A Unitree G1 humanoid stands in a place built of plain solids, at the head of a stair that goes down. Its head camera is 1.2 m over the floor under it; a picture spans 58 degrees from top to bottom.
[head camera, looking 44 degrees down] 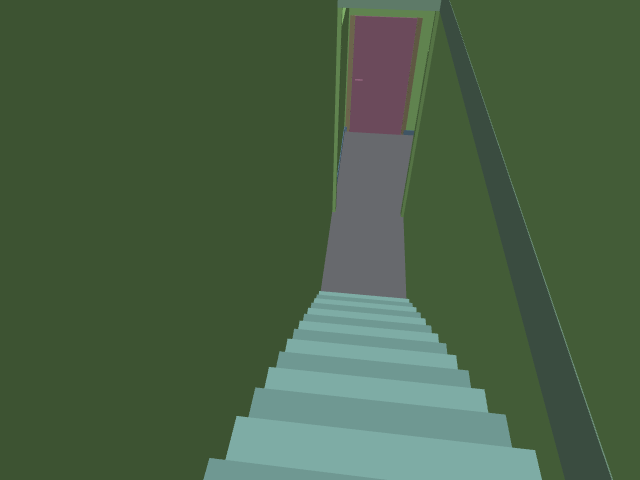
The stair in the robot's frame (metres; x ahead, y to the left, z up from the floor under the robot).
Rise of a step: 0.21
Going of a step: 0.22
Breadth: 1.19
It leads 7 degrees to the right of straight ahead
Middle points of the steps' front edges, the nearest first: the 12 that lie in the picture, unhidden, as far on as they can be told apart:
0.66 -0.23 -0.42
0.88 -0.25 -0.63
1.10 -0.28 -0.84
1.32 -0.30 -1.05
1.55 -0.33 -1.26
1.77 -0.35 -1.47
1.99 -0.38 -1.68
2.21 -0.41 -1.89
2.44 -0.43 -2.10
2.66 -0.46 -2.31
2.88 -0.48 -2.52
3.10 -0.51 -2.73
